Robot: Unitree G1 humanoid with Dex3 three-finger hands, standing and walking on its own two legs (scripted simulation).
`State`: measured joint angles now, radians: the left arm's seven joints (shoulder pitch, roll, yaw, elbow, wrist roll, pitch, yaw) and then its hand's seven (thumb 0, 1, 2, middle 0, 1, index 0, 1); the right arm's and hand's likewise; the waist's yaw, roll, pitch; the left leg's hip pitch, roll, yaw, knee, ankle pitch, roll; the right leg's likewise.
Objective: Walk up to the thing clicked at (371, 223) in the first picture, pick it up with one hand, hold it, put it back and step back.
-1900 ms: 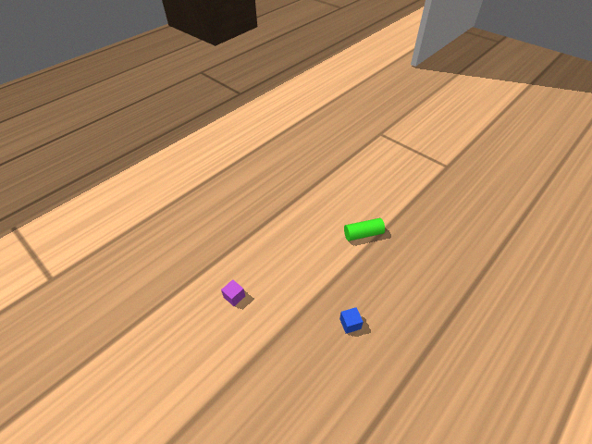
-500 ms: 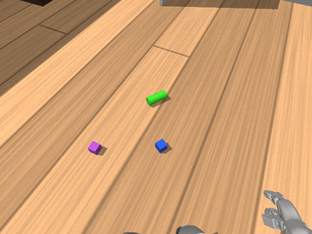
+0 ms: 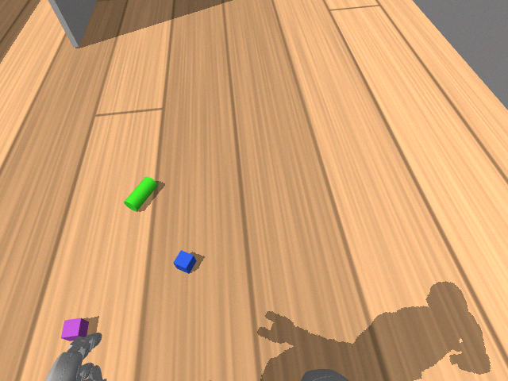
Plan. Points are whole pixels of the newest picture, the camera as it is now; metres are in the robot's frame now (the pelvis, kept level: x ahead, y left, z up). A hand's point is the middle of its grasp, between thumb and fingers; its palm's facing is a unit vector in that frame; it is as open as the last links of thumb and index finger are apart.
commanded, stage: walk up
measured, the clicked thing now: (141, 193) +1.01 +0.48 -0.72
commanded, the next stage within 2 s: stand in 1.64 s
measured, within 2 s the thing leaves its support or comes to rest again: neither
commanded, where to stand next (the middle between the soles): +0.07 -0.01 m, yaw -32 degrees
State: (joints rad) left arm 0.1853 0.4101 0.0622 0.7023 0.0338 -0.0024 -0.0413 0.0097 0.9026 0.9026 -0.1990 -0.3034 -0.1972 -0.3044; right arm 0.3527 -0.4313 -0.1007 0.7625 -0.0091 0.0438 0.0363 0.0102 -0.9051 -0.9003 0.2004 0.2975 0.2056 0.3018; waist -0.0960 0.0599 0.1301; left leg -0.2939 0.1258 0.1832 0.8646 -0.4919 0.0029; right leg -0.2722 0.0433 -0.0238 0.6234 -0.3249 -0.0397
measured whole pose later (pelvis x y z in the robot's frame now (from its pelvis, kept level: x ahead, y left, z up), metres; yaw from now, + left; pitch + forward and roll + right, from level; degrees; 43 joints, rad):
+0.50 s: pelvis +0.02 +0.01 +0.00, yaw -19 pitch -2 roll +0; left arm 0.27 0.44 0.08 0.75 0.01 0.04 -0.04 0.01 0.90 0.90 -0.20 -0.30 -0.20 -0.30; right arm 0.25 -0.39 -0.05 0.71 -0.04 -0.03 0.00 0.01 -0.90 -0.90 0.21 0.30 0.21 0.30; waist -0.02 -0.05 0.14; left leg -0.38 0.10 0.10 0.69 -0.28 0.00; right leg -0.45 0.04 0.07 1.07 -0.50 0.00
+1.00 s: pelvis +0.01 +0.01 -0.01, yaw -29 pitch -3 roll +0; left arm 0.25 0.40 0.02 0.83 0.00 -0.02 0.02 0.01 0.90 0.90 -0.20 -0.30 -0.20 -0.31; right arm 0.21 -0.37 -0.03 0.84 -0.03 0.00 0.02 0.01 -0.91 -0.90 0.20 0.30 0.21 0.30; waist 0.00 0.01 0.12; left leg -0.36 0.06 0.03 0.80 -0.39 0.00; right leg -0.40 0.06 0.09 0.90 -0.51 -0.02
